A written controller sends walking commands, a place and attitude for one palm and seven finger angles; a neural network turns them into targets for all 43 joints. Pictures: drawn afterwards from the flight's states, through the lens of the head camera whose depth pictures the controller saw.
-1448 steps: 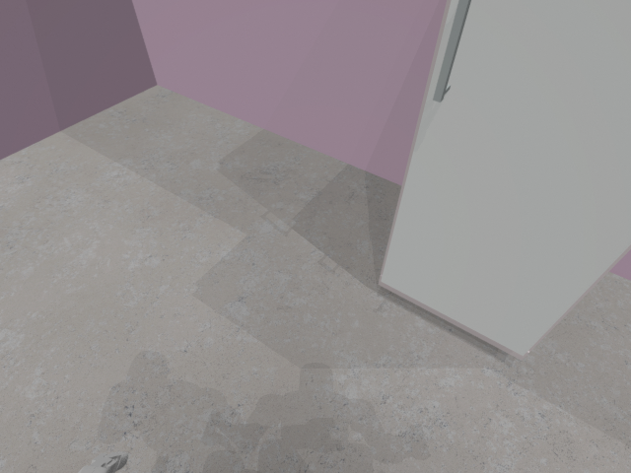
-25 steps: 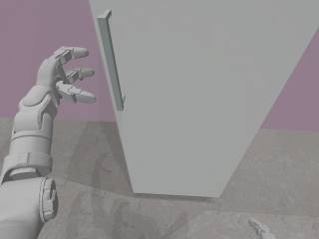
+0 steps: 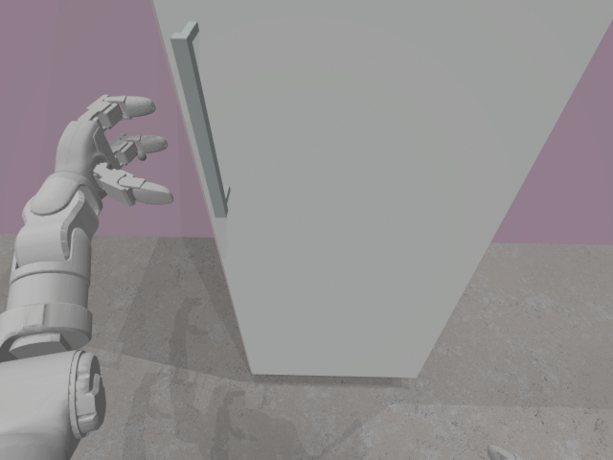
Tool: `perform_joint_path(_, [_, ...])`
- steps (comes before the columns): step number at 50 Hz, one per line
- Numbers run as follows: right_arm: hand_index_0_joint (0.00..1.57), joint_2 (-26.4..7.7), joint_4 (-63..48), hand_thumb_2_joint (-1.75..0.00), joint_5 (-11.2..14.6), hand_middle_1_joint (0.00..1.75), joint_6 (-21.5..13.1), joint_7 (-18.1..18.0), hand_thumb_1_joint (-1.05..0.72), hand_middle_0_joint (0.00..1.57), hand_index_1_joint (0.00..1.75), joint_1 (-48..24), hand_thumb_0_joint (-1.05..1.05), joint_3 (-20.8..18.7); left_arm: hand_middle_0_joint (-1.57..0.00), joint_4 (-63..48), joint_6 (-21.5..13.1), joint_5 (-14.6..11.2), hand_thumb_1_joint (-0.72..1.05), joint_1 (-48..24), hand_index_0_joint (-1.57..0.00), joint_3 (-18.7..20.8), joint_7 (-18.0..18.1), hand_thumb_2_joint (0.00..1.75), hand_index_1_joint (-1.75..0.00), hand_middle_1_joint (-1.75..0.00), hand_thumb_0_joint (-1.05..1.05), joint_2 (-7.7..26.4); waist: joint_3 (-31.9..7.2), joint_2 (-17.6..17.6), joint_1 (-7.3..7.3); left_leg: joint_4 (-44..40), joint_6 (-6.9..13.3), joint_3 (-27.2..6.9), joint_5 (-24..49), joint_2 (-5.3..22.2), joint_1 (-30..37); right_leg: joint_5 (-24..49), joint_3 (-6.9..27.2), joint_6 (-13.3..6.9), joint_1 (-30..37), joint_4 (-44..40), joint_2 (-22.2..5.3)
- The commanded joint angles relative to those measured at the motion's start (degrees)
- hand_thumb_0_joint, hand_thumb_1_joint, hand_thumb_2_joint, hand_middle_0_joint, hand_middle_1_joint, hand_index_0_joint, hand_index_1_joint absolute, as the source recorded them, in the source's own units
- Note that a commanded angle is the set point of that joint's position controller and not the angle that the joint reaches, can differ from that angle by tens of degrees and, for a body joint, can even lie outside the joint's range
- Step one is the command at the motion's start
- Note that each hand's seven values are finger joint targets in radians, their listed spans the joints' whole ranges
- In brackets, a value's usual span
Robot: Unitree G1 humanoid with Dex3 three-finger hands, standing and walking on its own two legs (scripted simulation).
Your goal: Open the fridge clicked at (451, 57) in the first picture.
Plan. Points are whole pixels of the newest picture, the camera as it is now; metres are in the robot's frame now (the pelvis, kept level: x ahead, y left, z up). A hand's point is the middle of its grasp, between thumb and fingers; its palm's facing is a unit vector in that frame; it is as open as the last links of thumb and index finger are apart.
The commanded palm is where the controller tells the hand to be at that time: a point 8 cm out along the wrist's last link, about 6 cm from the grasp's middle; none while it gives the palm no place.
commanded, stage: feel for the door with the fingertips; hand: left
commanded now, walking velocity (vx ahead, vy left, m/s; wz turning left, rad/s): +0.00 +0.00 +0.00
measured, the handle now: (208, 133) +0.48 +0.14 +0.21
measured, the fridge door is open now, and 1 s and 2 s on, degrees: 0 0 0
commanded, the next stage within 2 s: slide the fingers in behind the handle in 0.80 s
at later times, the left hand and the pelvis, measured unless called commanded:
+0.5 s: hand (179, 151) +0.42 +0.17 +0.21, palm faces +0.03 -1.00 +0.01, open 14.0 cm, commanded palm +0.40 +0.23 +0.21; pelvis +0.00 +0.00 +0.00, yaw +0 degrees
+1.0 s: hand (175, 146) +0.44 +0.18 +0.21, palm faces +0.05 -1.00 +0.00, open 13.7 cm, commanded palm +0.41 +0.23 +0.21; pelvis +0.00 -0.01 +0.00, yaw +1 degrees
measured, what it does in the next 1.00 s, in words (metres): stands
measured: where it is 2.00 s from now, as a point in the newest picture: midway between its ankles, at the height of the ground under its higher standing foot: outside the picture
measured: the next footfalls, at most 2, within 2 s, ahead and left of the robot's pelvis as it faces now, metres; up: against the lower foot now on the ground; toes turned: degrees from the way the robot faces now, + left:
none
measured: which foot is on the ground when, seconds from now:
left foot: down 0.00-1.00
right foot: down 0.00-1.00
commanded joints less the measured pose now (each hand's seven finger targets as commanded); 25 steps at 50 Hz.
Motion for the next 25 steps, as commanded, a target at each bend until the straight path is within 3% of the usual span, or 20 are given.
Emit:
perform_joint_path(1, [0.2, -7.75, -8.15, -0.9, -0.32, 0.3, -3.06, -0.74, -0.9, 0.2, 0.3, -4.86, 0.0, -2.31, -0.3, -11.4, -3.03, -0.95, -0.5, -28.89, -0.3, 3.66, 0.25, 0.3, -1.2, -1.2, 0.0, 14.79, -15.38, 0.22, -0.03, -0.91, 2.23, -2.96, 15.34, -0.23, 16.32, 20.58, 1.54, 0.91, -6.02, -3.26, -0.57])
perform_joint_path(6, [0.2, -7.3, -8.71, -0.9, -0.2, 0.3, -3.14, -0.3, -0.9, 0.2, 0.3, -5.78, 0.0, -2.32, -0.3, -12.5, -1.61, -0.59, -0.5, -29.87, -0.3, -0.76, 1.16, 0.3, -1.2, -1.2, 0.0, 9.21, -15.33, 2.19, -0.17, -0.72, 1.98, -3.43, 15.59, -0.09, 17.65, 19.47, 1.2, 0.69, -7.45, -3.13, -0.56])
perform_joint_path(9, [0.2, -7.04, -8.92, -0.9, -0.3, 0.3, -3.0, -0.08, -0.9, 0.2, 0.3, -6.27, 0.0, -2.29, -0.3, -14.38, -1.56, -0.74, -0.5, -29.98, -0.3, -1.31, 2.14, 0.3, -1.2, -1.2, 0.0, 7.88, -16.03, 2.04, -0.04, -0.62, 1.98, -3.49, 16.52, -0.17, 18.28, 20.27, 1.18, 0.6, -6.85, -3.06, -0.57])
perform_joint_path(13, [0.2, -6.89, -8.76, -0.9, -0.54, 0.3, -2.65, -0.04, -0.9, 0.2, 0.3, -6.61, 0.0, -2.07, -0.3, -13.4, -1.18, -0.59, -0.5, -29.87, -0.3, 0.1, 3.96, 0.3, -1.2, -1.2, 0.0, 8.42, -14.74, -2.18, 0.38, -1.12, 2.2, -3.14, 14.99, -0.24, 16.03, 20.38, 1.35, 0.89, -5.54, -3.29, -0.66])
perform_joint_path(16, [0.2, -6.31, -8.76, -0.9, -0.89, 0.3, -2.51, 0.1, -0.9, 0.2, 0.3, -6.91, 0.0, -1.95, -0.3, -15.7, -1.63, 0.42, -0.5, -31.86, -0.3, -0.45, 5.53, 0.3, -1.2, -1.2, 0.0, 7.14, -16.41, 0.4, 0.6, -1.26, 1.94, -3.3, 16.37, -0.21, 17.83, 20.55, 1.3, 0.59, -5.21, -2.97, -0.66])
perform_joint_path(25, [0.2, -6.41, -8.37, -0.9, -1.18, 0.3, -1.51, -0.17, -0.9, 0.2, 0.3, -6.95, 0.0, -1.79, -0.3, -13.17, -1.45, 1.2, -0.5, -29.67, -0.3, 2.33, 6.29, 0.3, -1.2, -1.2, 0.0, 10.41, -15.53, -1.76, 1.15, -1.9, 2.3, -2.01, 16.35, -0.42, 15.49, 24.01, 2.06, 1.01, -1.68, -3.51, -1.05])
